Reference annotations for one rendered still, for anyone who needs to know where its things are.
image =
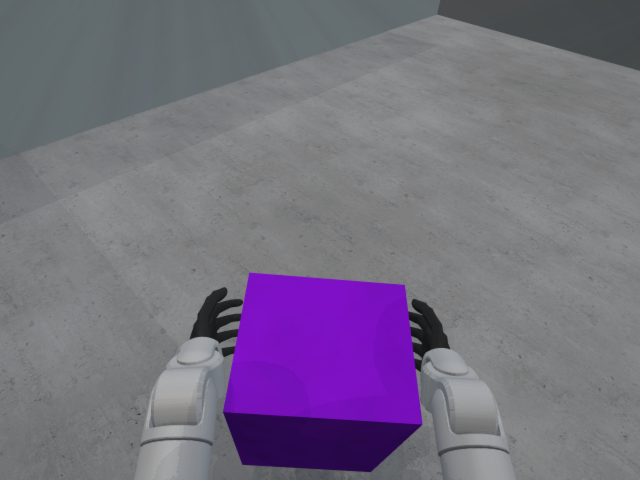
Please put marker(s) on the robot left hand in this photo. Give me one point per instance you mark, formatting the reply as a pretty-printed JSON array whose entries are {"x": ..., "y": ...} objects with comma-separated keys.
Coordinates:
[{"x": 207, "y": 323}]

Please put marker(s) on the carton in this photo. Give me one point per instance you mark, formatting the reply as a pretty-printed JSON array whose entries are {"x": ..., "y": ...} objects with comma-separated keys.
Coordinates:
[{"x": 323, "y": 374}]

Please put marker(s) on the robot right hand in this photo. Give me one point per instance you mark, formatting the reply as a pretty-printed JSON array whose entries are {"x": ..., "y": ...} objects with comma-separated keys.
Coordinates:
[{"x": 431, "y": 335}]

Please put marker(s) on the robot left forearm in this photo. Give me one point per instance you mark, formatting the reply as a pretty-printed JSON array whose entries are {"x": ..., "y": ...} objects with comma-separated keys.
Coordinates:
[{"x": 179, "y": 426}]

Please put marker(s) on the robot right forearm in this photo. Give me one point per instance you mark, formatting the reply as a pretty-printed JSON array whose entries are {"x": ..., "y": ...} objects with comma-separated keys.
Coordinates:
[{"x": 470, "y": 437}]

